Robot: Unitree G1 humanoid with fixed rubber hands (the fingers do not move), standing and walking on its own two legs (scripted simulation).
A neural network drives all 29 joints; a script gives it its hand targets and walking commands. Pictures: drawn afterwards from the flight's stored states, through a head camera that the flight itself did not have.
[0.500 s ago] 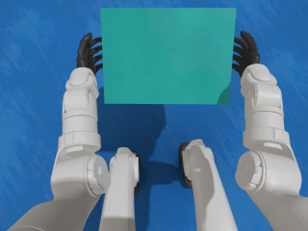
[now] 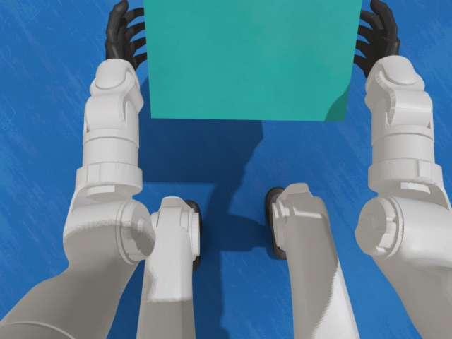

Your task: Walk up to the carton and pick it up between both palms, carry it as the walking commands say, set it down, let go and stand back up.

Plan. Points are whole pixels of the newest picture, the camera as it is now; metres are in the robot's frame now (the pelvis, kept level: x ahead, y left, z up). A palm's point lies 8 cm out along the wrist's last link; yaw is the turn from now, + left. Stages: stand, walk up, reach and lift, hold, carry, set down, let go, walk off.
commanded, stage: set down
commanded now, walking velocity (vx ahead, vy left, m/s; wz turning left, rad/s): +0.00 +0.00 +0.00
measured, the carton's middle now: (246, 52) +0.54 -0.06 -0.19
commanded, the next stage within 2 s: none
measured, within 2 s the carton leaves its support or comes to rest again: neither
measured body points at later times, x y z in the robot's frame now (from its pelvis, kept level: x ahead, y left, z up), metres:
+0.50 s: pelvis -0.01 +0.00 -0.06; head +0.34 -0.03 +0.22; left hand +0.56 +0.13 -0.21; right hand +0.51 -0.26 -0.21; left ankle +0.10 +0.13 -0.44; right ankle +0.11 -0.13 -0.44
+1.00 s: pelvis +0.00 +0.00 -0.10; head +0.36 -0.02 +0.16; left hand +0.56 +0.13 -0.27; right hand +0.52 -0.25 -0.26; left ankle +0.10 +0.13 -0.44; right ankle +0.11 -0.13 -0.44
